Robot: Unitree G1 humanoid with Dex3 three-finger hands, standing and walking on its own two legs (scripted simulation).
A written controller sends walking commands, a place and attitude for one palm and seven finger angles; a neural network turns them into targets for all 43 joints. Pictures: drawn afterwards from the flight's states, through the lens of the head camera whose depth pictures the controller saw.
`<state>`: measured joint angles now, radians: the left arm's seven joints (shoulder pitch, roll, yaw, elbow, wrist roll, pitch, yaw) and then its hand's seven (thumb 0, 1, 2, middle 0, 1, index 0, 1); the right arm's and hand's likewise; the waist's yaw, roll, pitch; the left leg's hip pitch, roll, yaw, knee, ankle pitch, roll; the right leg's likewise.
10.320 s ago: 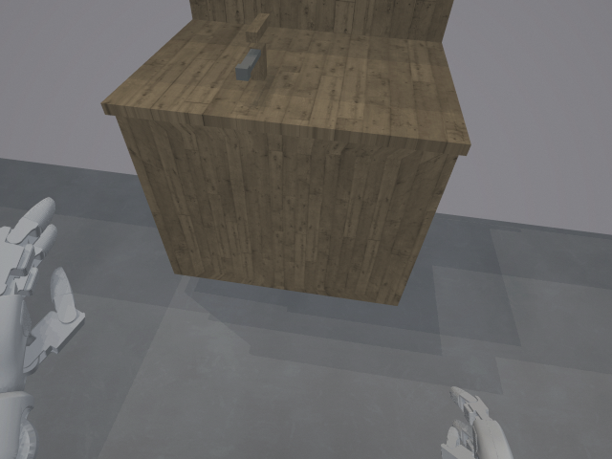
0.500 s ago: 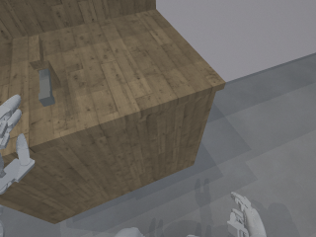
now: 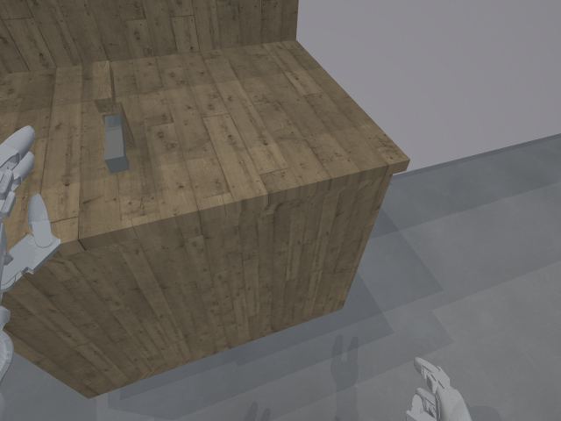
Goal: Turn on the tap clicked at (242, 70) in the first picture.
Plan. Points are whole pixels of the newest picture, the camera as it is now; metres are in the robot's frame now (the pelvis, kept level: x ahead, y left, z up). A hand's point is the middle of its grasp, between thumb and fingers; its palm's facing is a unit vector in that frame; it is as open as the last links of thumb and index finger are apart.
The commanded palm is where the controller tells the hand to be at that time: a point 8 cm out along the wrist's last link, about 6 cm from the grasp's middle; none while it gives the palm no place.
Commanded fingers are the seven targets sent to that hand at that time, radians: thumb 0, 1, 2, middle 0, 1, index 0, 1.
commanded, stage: come to a stop and stand still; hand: left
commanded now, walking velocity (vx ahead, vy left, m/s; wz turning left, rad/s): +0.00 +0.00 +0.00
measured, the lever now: (116, 160) +0.44 +0.31 +0.12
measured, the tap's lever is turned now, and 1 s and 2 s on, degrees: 0 0 0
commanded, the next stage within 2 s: look again from close up in 0.68 s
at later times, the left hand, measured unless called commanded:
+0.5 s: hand (78, 200) +0.29 +0.27 +0.19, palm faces +0.37 -0.86 -0.35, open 7.4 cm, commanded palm +0.22 +0.31 +0.19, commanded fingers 0.00 0.90 0.90 -0.20 -0.30 -0.20 -0.30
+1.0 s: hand (57, 229) +0.26 +0.28 +0.18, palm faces +0.41 -0.85 -0.33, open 7.4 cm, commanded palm +0.20 +0.31 +0.19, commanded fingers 0.00 0.90 0.90 -0.20 -0.30 -0.20 -0.30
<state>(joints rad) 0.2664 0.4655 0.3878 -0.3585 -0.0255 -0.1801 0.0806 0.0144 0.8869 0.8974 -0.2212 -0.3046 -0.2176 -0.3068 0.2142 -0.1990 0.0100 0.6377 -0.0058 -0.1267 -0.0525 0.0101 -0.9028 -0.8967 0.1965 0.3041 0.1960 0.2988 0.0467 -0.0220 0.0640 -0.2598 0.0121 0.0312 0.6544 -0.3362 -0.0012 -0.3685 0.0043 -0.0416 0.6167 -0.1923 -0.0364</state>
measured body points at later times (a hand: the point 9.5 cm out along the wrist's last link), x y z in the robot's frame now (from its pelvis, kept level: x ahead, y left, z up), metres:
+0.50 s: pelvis +0.06 +0.03 +0.02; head +0.08 +0.05 +0.47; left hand +0.26 +0.31 +0.21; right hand +0.24 -0.19 -0.05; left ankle +0.01 +0.12 -0.72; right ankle +0.09 -0.10 -0.72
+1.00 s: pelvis +0.04 +0.03 +0.02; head +0.04 +0.04 +0.47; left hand +0.23 +0.32 +0.20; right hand +0.22 -0.18 -0.05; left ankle +0.01 +0.12 -0.72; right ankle +0.09 -0.10 -0.72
